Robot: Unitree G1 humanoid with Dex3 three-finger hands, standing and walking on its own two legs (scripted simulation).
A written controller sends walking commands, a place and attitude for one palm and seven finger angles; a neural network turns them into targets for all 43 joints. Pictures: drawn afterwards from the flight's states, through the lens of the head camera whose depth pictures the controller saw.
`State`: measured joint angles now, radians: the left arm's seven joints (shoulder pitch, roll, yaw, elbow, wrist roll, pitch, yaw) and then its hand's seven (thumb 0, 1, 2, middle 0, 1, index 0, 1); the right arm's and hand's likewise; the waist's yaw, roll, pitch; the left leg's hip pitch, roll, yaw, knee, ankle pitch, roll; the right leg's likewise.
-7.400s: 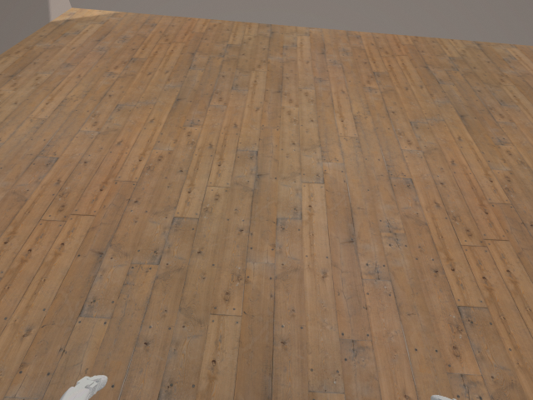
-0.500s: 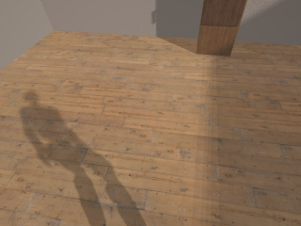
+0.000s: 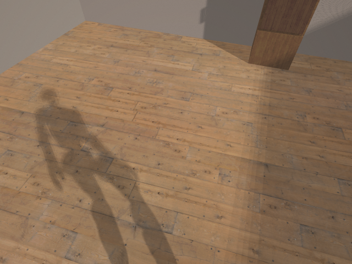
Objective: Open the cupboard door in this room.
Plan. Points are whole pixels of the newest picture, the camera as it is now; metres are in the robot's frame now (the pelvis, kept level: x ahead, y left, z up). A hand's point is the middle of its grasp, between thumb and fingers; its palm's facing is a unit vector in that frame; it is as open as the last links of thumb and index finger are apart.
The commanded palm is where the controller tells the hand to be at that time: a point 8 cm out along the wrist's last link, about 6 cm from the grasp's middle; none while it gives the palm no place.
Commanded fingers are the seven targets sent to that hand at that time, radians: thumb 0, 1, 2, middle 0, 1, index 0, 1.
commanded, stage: stand and wait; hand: left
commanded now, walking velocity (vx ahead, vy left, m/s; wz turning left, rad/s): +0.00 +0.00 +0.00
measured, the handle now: out of the picture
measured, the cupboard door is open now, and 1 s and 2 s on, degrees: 0 0 0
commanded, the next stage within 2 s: turn or walk to find it in 0.12 s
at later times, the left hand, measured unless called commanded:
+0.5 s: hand out of the picture -0.01 +0.16 -0.17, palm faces +0.06 -0.98 -0.17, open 7.4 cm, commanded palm none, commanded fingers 0.00 0.90 0.90 -0.20 -0.30 -0.20 -0.30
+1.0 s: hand out of the picture -0.02 +0.17 -0.17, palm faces +0.10 -0.98 -0.19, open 7.4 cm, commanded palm none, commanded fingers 0.00 0.90 0.90 -0.20 -0.30 -0.20 -0.30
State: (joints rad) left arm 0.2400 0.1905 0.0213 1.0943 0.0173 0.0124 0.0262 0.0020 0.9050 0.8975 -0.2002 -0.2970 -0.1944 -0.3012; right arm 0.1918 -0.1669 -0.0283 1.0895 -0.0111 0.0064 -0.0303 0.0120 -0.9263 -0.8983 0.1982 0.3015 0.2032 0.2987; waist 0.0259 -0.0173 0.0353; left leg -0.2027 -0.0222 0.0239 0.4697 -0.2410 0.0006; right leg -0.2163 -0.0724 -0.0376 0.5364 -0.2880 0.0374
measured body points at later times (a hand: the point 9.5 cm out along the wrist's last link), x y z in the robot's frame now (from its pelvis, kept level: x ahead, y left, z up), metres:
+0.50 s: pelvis -0.01 -0.01 +0.00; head +0.00 -0.01 +0.45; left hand -0.01 +0.21 -0.16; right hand -0.05 -0.23 -0.16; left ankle +0.01 +0.12 -0.74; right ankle +0.00 -0.12 -0.74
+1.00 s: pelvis -0.01 +0.00 +0.00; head +0.00 +0.00 +0.45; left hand -0.03 +0.22 -0.16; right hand +0.01 -0.23 -0.15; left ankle +0.01 +0.12 -0.74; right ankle +0.00 -0.12 -0.74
